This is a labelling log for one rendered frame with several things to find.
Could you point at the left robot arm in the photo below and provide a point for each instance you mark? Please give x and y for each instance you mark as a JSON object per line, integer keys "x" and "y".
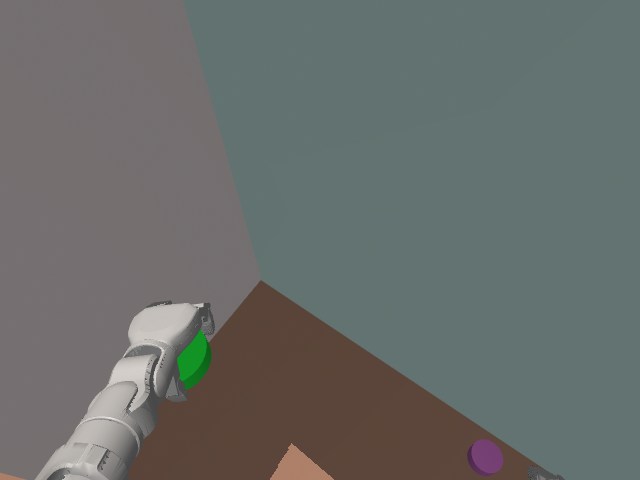
{"x": 106, "y": 442}

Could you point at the left robot hand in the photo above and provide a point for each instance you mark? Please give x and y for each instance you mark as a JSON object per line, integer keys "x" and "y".
{"x": 176, "y": 325}

